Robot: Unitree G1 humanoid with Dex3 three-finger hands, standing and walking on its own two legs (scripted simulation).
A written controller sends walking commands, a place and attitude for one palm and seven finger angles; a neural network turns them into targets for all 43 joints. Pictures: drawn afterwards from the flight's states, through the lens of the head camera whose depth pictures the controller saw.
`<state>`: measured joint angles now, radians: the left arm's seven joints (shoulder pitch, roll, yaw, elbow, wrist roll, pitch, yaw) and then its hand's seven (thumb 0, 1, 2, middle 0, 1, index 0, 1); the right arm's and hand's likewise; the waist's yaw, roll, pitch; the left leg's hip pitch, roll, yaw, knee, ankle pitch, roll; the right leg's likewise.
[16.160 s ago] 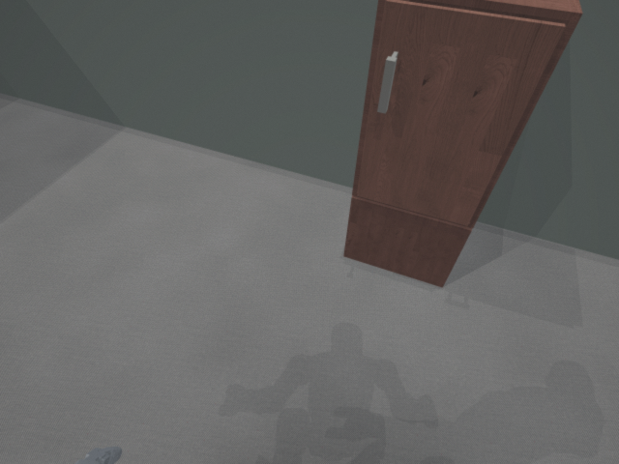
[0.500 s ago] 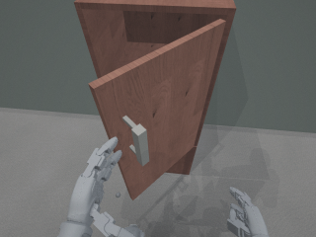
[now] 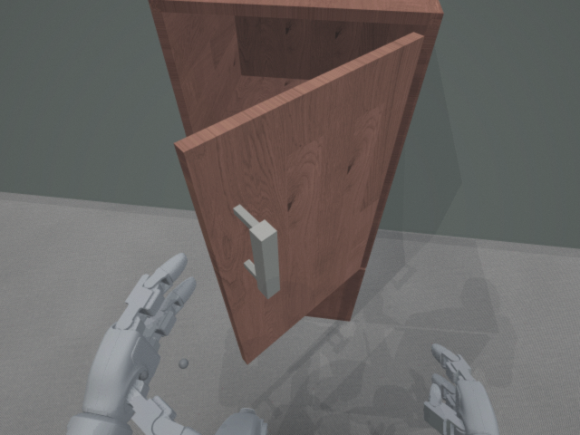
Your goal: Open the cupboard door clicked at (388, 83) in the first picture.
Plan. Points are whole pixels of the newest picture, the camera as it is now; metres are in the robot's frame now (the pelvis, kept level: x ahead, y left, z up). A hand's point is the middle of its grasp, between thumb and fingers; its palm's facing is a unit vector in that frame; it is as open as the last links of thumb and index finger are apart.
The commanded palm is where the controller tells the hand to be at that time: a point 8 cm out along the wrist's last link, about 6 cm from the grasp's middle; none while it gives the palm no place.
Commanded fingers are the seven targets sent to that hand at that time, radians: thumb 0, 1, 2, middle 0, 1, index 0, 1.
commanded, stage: draw the hand back to the body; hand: left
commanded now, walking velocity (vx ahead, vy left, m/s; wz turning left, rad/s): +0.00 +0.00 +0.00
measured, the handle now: (256, 252) +0.33 +0.07 +0.10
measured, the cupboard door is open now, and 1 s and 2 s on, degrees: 49 49 49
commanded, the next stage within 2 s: step back with the hand held close in 1.48 s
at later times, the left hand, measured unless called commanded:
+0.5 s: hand (102, 336) +0.19 +0.19 +0.15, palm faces +0.08 -0.97 -0.21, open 15.7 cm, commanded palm +0.16 +0.25 +0.17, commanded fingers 0.00 -0.12 0.47 -0.16 -0.30 -0.16 -0.30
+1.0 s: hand (9, 268) +0.22 +0.26 +0.21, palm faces +0.40 -0.83 -0.38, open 10.2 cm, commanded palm +0.17 +0.30 +0.24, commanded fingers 0.00 0.76 0.84 -0.19 -0.30 -0.19 -0.30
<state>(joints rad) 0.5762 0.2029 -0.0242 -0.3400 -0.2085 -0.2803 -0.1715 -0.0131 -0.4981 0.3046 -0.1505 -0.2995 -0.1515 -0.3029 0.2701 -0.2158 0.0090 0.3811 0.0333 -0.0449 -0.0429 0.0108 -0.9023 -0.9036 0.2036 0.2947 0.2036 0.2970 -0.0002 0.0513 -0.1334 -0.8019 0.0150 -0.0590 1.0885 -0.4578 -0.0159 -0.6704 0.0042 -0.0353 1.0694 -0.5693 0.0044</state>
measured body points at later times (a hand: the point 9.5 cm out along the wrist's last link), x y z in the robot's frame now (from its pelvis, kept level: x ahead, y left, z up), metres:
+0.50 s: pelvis +0.01 +0.01 +0.03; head +0.00 +0.01 +0.48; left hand +0.18 +0.25 +0.16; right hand +0.20 -0.20 -0.02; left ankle +0.05 +0.13 -0.66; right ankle -0.02 -0.12 -0.66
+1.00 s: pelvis +0.03 +0.02 +0.07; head +0.01 +0.00 +0.52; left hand +0.20 +0.30 +0.24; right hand +0.22 -0.20 +0.00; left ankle +0.05 +0.13 -0.66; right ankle -0.02 -0.12 -0.66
